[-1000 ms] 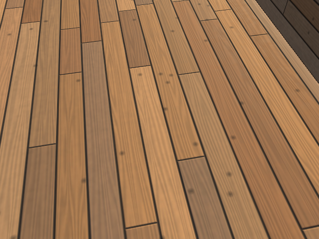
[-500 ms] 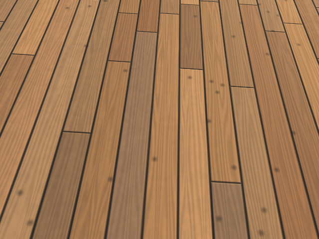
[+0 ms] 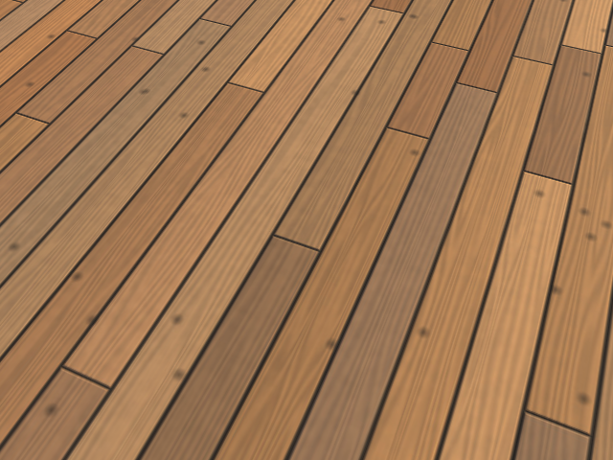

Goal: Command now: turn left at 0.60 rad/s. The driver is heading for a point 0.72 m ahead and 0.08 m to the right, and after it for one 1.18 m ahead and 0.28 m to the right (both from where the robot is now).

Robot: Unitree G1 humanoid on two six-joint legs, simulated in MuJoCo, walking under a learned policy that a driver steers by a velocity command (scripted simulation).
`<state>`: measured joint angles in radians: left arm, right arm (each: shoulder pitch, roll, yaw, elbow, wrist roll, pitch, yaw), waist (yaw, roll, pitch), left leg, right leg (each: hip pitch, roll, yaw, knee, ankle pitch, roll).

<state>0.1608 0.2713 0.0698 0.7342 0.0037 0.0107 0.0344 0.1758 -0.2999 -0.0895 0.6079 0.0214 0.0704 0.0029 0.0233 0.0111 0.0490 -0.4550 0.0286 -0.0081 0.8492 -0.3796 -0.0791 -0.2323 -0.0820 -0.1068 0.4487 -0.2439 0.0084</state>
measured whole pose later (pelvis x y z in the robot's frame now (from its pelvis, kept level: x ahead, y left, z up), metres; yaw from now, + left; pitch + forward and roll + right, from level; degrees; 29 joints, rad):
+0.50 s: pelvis +0.10 +0.04 +0.00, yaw +10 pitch +2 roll +0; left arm 0.14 0.30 0.06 0.73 -0.02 -0.07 -0.04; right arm 0.35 -0.28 -0.06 0.70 0.02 -0.05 0.00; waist -0.05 -0.02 -0.03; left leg -0.07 -0.04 -0.07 0.33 -0.30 0.04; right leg -0.51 -0.05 0.01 0.60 -0.12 0.01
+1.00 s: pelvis +0.34 +0.04 +0.00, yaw +10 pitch +3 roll -1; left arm 0.40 0.27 0.04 0.82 -0.02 -0.07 -0.01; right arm 0.08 -0.26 -0.04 0.66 0.01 -0.08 0.04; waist 0.10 0.04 0.03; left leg -0.65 0.07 -0.02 0.59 0.06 0.00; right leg 0.04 0.05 -0.03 0.22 -0.30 -0.04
